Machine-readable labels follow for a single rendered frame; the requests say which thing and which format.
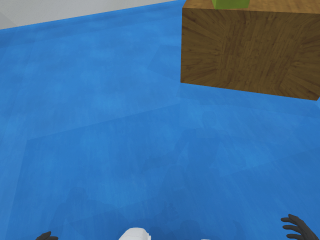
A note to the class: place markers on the carton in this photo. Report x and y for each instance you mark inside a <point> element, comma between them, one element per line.
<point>230,4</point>

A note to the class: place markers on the pedestal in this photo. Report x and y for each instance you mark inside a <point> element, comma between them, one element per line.
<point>272,47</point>

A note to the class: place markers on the robot left thigh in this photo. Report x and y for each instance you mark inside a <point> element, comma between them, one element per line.
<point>135,234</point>

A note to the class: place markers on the robot right hand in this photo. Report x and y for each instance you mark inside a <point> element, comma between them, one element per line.
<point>301,227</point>

